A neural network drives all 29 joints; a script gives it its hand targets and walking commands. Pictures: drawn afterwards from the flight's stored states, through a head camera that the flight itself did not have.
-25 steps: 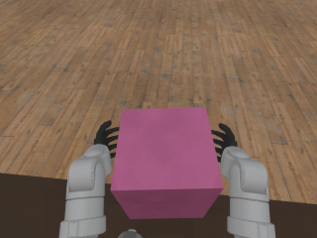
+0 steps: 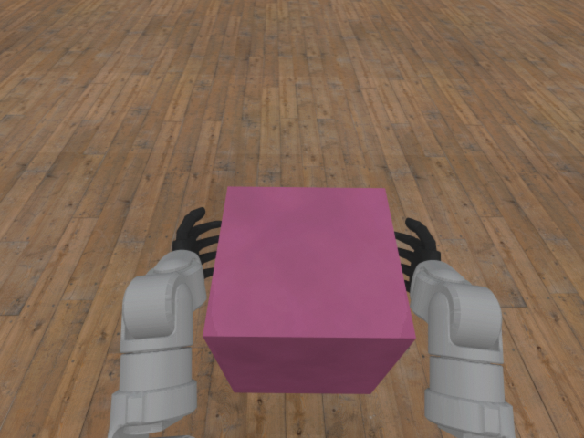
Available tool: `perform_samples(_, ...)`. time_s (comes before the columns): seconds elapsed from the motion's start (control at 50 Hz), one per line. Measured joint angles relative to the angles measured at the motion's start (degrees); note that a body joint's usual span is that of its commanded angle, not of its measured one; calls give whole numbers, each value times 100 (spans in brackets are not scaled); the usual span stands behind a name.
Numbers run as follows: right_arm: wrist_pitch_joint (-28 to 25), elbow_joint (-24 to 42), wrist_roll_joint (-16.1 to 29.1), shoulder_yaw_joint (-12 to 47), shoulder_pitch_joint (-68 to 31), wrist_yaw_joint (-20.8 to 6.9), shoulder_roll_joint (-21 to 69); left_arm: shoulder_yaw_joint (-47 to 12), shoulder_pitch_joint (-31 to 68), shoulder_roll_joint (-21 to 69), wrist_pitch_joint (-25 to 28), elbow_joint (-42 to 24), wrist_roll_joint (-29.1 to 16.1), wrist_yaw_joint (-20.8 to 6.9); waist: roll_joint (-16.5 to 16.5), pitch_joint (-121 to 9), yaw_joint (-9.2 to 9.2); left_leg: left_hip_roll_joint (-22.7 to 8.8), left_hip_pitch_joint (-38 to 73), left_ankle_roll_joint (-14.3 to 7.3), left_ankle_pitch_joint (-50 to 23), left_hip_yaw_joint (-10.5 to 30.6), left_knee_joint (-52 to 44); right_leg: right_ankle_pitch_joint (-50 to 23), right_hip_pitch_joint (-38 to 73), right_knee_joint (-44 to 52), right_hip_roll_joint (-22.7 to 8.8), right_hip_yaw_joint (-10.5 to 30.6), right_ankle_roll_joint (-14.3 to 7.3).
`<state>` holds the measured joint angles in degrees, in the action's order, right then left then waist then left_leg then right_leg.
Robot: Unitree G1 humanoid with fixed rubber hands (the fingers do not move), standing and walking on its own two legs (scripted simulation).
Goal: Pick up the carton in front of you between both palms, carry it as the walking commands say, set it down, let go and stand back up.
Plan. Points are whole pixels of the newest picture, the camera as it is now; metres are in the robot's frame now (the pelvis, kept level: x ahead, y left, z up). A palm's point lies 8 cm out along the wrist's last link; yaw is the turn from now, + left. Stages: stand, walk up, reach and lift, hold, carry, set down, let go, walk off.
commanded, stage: carry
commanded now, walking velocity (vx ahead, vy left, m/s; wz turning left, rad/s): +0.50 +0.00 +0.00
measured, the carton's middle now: (304, 297) +0.33 -0.01 +0.02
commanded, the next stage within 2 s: none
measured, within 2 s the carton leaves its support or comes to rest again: neither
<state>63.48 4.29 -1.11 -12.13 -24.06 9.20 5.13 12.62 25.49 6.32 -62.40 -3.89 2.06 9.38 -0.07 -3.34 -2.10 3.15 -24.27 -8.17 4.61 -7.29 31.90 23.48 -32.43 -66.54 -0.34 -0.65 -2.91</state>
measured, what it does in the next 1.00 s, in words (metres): goes down: right foot, then left foot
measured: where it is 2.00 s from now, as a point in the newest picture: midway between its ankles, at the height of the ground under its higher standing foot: (281, 227)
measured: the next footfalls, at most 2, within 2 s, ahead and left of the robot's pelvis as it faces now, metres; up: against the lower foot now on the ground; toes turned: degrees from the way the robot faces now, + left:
right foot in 0.38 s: +0.42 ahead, -0.09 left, -0.03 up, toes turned -3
left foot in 0.94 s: +0.72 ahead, +0.10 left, -0.03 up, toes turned +8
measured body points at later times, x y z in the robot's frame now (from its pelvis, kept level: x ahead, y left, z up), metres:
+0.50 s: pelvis +0.30 -0.03 -0.05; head +0.30 -0.04 +0.40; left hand +0.63 +0.13 +0.04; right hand +0.64 -0.18 +0.04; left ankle +0.14 +0.06 -0.66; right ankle +0.38 -0.08 -0.76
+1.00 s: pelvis +0.58 +0.02 -0.04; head +0.58 +0.02 +0.41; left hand +0.92 +0.18 +0.07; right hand +0.91 -0.13 +0.07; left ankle +0.68 +0.09 -0.76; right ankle +0.42 -0.08 -0.70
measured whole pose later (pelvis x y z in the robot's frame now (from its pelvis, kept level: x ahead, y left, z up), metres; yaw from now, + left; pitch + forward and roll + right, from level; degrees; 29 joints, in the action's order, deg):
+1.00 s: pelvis +0.58 +0.02 -0.04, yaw +0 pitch +4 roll +0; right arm 64.0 7.0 -3.7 -10.3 -23.9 8.7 6.3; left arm 10.8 23.5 3.9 -62.6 -7.1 1.0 8.7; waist -1.4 -5.2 -0.2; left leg 0.4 -27.9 -5.8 7.0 -9.7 30.8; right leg 26.4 -14.0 -54.8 0.3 -1.6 -1.6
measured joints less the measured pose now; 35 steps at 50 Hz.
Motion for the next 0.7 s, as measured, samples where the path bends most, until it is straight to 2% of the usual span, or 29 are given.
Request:
perform_samples(0.08,-126,-22,67,4,-75,-3,-10,23,-87,64,110,-180,111,-43,8,32,-83,32,420,-14,184,-9,-313,-632,-609,833,-246,39,104)
perform_samples(0.18,-175,67,95,42,-167,-5,1,8,-148,38,142,-435,111,-51,-13,53,-121,70,1025,68,523,66,-576,-1607,-1004,1431,-338,47,127)
perform_samples(0.24,-170,68,68,74,-170,-14,19,5,-171,8,103,-490,104,-52,-43,-6,-145,104,1403,122,807,144,-651,-2145,-962,2046,-284,-41,95)
perform_samples(0.3,-136,6,33,124,-168,-19,21,19,-194,-14,44,-475,119,-67,-80,-88,-187,151,1777,193,1223,209,-572,-2787,-639,3063,-151,-248,-4)
perform_samples(0.38,-33,-134,9,172,-169,-22,-75,13,-173,18,16,-258,201,-102,-33,-207,-181,190,2156,298,2085,319,151,-3178,152,4075,88,-545,-210)
perform_samples(0.4,-7,-184,17,165,-181,-28,-128,4,-140,45,31,-155,235,-105,5,-240,-126,160,2069,335,2305,325,732,-2650,418,4131,124,-579,-284)
perform_samples(0.42,-9,-279,38,155,-235,-36,-195,1,-90,71,75,-34,279,-106,124,-254,-30,41,1776,410,2460,340,1567,-1938,407,3871,223,-607,-333)
perform_samples(0.44,-15,-358,51,137,-272,-43,-251,-14,-33,82,122,101,310,-106,203,-214,89,-1,1391,486,2602,464,2452,-1575,289,3507,302,-638,-377)
perform_samples(0.48,-1,-416,19,110,-215,-47,-236,-40,-68,81,161,246,300,-101,185,-128,275,13,598,521,2565,639,3754,-1393,245,3175,340,-649,-413)
perform_samples(0.5,2,-417,-26,81,-163,-48,-172,-39,-143,79,177,262,271,-99,167,-81,338,-27,230,524,2429,674,4054,-1335,295,3151,352,-645,-419)
perform_samples(0.56,-55,-262,-174,5,-28,-51,49,-6,-329,66,280,161,128,-93,143,118,433,-281,-705,560,2022,744,3989,-1169,576,3314,371,-652,-427)
perform_samples(0.64,-275,46,-242,6,145,-67,189,-13,-408,49,491,-22,-27,-90,129,248,463,-660,-1558,699,1596,774,3236,-975,988,3590,386,-660,-436)
perform_samples(0.7,-364,273,-224,35,297,-76,185,-68,-420,70,569,-122,-65,-88,114,238,456,-819,-1829,788,1108,719,2482,-836,1384,3867,368,-624,-377)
